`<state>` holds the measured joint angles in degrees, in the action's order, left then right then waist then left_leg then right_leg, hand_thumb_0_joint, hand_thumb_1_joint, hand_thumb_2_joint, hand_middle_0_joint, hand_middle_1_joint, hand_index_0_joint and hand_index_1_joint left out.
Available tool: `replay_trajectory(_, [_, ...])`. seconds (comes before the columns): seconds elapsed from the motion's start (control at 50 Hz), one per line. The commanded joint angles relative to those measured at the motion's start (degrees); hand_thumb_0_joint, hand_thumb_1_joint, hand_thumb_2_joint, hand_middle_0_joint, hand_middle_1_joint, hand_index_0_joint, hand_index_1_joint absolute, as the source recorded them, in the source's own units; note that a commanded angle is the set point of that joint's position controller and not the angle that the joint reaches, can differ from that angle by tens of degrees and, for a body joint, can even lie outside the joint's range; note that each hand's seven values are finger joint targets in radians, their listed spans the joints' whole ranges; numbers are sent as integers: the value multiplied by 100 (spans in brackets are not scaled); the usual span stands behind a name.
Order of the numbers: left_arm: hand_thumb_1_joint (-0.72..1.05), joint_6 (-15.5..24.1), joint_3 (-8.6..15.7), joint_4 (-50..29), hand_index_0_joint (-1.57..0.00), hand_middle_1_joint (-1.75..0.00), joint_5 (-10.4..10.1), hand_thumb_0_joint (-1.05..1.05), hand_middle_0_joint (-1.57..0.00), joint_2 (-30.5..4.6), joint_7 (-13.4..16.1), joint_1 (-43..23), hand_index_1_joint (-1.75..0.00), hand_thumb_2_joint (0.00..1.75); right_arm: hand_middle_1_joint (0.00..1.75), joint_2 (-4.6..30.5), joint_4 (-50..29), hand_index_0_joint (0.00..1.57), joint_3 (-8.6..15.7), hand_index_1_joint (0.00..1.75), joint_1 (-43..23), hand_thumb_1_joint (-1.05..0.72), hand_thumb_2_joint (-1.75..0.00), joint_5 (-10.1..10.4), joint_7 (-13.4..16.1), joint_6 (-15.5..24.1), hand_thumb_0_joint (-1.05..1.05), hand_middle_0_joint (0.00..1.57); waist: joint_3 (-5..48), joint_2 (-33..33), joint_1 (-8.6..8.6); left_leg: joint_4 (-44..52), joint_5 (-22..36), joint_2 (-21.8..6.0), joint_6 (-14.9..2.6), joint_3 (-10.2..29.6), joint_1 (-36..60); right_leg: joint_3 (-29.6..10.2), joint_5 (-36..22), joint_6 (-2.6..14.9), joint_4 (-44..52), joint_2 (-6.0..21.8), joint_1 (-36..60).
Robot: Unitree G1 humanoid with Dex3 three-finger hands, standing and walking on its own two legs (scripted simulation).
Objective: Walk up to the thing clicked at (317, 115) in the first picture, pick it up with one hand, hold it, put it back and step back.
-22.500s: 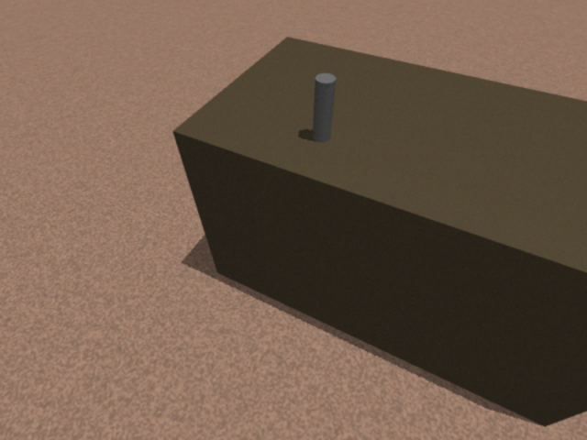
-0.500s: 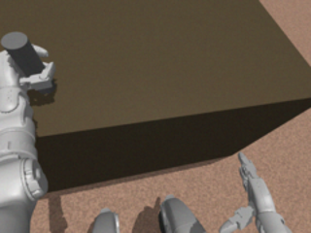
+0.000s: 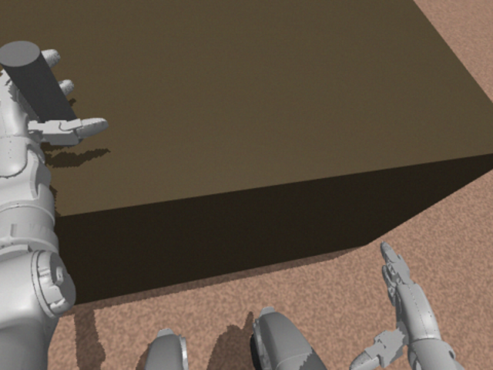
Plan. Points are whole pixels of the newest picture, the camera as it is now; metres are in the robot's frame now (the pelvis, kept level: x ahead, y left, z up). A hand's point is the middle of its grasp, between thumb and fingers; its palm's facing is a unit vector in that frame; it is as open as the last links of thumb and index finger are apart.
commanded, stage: withdraw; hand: left
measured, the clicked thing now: (48, 101) +0.52 +0.22 +0.09
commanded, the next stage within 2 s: rise in 0.40 s
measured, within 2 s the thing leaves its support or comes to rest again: neither
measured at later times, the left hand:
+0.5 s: hand out of the picture +0.51 +0.28 +0.19, palm faces +0.22 -0.97 -0.04, open 17.1 cm
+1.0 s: hand out of the picture +0.40 +0.37 +0.15, palm faces +0.43 -0.82 -0.38, open 17.5 cm
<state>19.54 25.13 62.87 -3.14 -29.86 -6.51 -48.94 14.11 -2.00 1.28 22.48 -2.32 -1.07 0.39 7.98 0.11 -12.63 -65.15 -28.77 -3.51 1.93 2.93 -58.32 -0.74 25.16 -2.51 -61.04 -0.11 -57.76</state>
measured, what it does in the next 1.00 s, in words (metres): rises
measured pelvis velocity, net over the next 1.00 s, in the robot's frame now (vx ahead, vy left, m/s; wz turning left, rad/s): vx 0.04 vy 0.01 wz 0.02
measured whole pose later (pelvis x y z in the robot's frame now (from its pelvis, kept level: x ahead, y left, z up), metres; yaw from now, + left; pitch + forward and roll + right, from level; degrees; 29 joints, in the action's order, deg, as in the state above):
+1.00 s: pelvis +0.04 +0.01 +0.06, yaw +1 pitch +11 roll -2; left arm -0.8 21.6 41.2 0.3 -35.0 -1.1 -23.7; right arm 15.6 14.9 3.2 21.7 3.5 -0.2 -1.1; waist 8.1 1.8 -1.3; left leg -46.8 -24.6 -2.6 1.4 1.8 -32.8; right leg -0.8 21.3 -2.9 -42.7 1.3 -32.0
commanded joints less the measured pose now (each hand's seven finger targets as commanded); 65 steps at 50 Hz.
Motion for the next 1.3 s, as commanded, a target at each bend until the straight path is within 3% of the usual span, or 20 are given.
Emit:
replay_trajectory(0.0, [-39, 388, -10, -1432, -28, -21, -120, 0, -28, -1258, -46, -2510, -21, 16, 5, 787, -941, 5, 515, 5, 196, 54, -5, 23, 65, 313, 0, 5, 2980, 1162, 17, 709, 2614, 111, -134, -142, 2157, 281, -2101, 341, 517, -146, 1447])
replay_trajectory(0.08, [-39, 350, 213, -1210, -7, -6, -119, 0, -7, -1443, 41, -2272, -5, 7, 5, 1014, -1108, 5, 732, 5, 134, 55, -5, 26, 79, 288, 0, 5, 2829, 846, -9, 754, 2205, 136, -195, -184, 1942, 213, -1926, 305, 619, -124, 1570])
replay_trajectory(0.18, [-43, 389, 361, -2225, -5, -5, -148, 0, -4, -1977, 93, -2883, -4, 7, 5, 893, -1229, 5, 664, 5, 119, 54, -5, 71, 109, 215, 0, 5, 3402, 1088, 183, 840, 2467, 192, -190, -239, 2238, 146, -2312, 258, 673, -83, 2263])
replay_trajectory(0.3, [-44, -104, 404, -2252, -5, -4, -37, 0, -4, -2458, -6, -3046, -3, 5, 5, 956, -721, 5, 725, 5, 161, 53, -5, 148, 193, 76, 0, 5, 3178, 1466, 304, 1150, 2644, 173, -109, -213, 2814, 195, -2142, 311, 922, -118, 2190])
replay_trajectory(0.38, [-46, -684, 159, -947, -6, -3, -81, 0, -4, -2003, -292, -2116, -1, 1, 5, 825, -153, 5, 525, 5, 13, 54, -5, 234, 165, 65, 0, 5, 2149, 875, 406, 1419, 2309, 167, -176, -242, 2378, 199, -1949, 301, 1243, -134, 2166])
replay_trajectory(0.5, [-56, -967, 111, -963, -6, -7, -284, 0, -5, -2018, -760, -1983, -7, 5, 5, 785, 82, 5, 442, 5, -223, 59, -4, 339, 176, 200, 0, 5, 1991, 517, 501, 1691, 2094, 175, -222, -303, 2376, 242, -1857, 273, 1488, -141, 2489])
replay_trajectory(0.52, [-58, -1149, 100, -488, -7, -8, 326, 0, -6, -2740, -418, -1447, -8, 5, 5, 1107, 56, 5, 717, 5, 23, 58, -5, 366, 184, 62, 0, 5, 2019, 477, 625, 1844, 2283, 222, -169, -357, 2603, 296, -2051, 264, 1620, -127, 2624])
replay_trajectory(0.56, [-58, -1287, 100, -1153, -6, -8, 233, 0, -5, -2698, -213, -1772, -7, 4, 5, 1034, 107, 5, 592, 5, -146, 59, -5, 436, 139, -17, 0, 5, 1997, 543, 691, 1982, 2317, 224, -118, -323, 2718, 314, -1990, 286, 1664, -134, 2725])
replay_trajectory(0.6, [-58, -1363, 225, -1399, -6, -8, 304, 0, -5, -3032, -133, -1950, -8, 4, 5, 1129, 128, 5, 762, 5, -223, 59, -5, 486, 162, -94, 0, 5, 2289, 496, 726, 2040, 2350, 224, -139, -315, 2981, 308, -2023, 260, 1725, -135, 2919])
replay_trajectory(0.68, [-59, -1416, 454, -1634, -7, -5, 460, 0, -7, -3538, 162, -1849, -5, 3, 5, 1010, 91, 5, 606, 5, -286, 51, -7, 570, 182, -121, 0, 5, 2402, 427, 788, 2104, 2535, 291, -207, -388, 3141, 211, -2348, 209, 1840, -42, 3346])
replay_trajectory(0.76, [-57, -1486, 76, -1628, -6, -3, 474, 0, -7, -2913, 322, -1370, -4, 2, 5, 569, 842, 5, 192, 5, -193, 52, -7, 591, 128, -72, 0, 5, 1983, 1142, 966, 2196, 2922, 266, -115, -383, 3580, 241, -2269, 279, 1949, -17, 2897])
replay_trajectory(0.8, [-57, -1535, 78, -1964, -6, -3, 467, 0, -6, -2875, 411, -1058, -3, 2, 5, 1039, 744, 5, 671, 5, -282, 53, -6, 579, 159, 24, 0, 5, 2137, 1178, 922, 2242, 3040, 225, -70, -385, 3909, 284, -2288, 286, 1994, -33, 2901])
replay_trajectory(0.86, [-56, -1600, -258, -2541, -5, -2, 420, 0, -6, -2294, 486, -492, -3, 2, 5, 782, 795, 5, 389, 5, -165, 54, -6, 577, 114, 135, 0, 5, 2101, 1380, 1025, 2294, 3247, 180, -4, -367, 4194, 369, -2246, 301, 2054, -44, 2960])
replay_trajectory(0.9, [-56, -1660, -221, -2984, -5, -3, 342, 0, -6, -2098, 568, 404, -4, 2, 5, 1148, 891, 5, 788, 5, -37, 53, -6, 579, 174, 184, 0, 5, 1887, 1088, 1043, 2359, 3359, 140, 28, -353, 4216, 440, -2242, 304, 2093, -71, 2995])
replay_trajectory(0.98, [-55, -1770, -229, -4803, -5, -3, 149, 0, -5, -1544, 623, 2094, -3, 2, 5, 1008, 805, 5, 750, 5, -47, 54, -5, 635, 147, 206, 0, 5, 1651, 831, 1246, 2414, 3617, 159, 17, -351, 4097, 534, -2433, 294, 2051, -66, 3331])
replay_trajectory(1.02, [-55, -1790, -313, -5958, -5, -2, 40, 0, -5, -1127, 666, 3207, -3, 2, 5, 799, 777, 5, 648, 5, -18, 54, -6, 668, 140, 145, 0, 5, 1226, 531, 1358, 2513, 3354, 215, -18, -386, 3788, 560, -2460, 295, 2117, -55, 3515])
replay_trajectory(1.1, [-53, -1844, 150, -7741, -5, -3, -107, 0, -5, -1142, 848, 4548, -3, 2, 5, 1014, 658, 5, 1022, 5, -136, 55, -5, 700, 176, -13, 0, 5, 768, 491, 1411, 2642, 2877, 267, -26, -438, 3625, 507, -2223, 268, 2203, -23, 3633])
replay_trajectory(1.14, [-53, -1821, 267, -8350, -5, -3, -130, 0, -5, -1049, 913, 4934, -3, 1, 5, 879, 647, 5, 1008, 5, -191, 54, -5, 699, 193, -77, 0, 5, 696, 577, 1484, 2665, 2739, 275, -15, -457, 3611, 466, -2109, 263, 2175, 2, 3696])
replay_trajectory(1.2, [-54, -1793, 185, -9096, -6, -4, -195, 0, -6, -636, 971, 5930, -4, 1, 5, 684, 610, 5, 965, 5, -98, 52, -6, 671, 252, -128, 0, 6, 541, 584, 1484, 2630, 2518, 309, -33, -493, 3560, 432, -1967, 232, 2199, 33, 3655])
replay_trajectory(1.28, [-54, -1770, -355, -9589, -6, -5, -198, 0, -6, 75, 897, 6963, -4, 1, 5, 623, 559, 5, 990, 5, -83, 52, -6, 629, 289, -94, 0, 6, 267, 490, 1392, 2590, 2236, 323, -70, -496, 3505, 446, -1742, 220, 2122, 41, 3417])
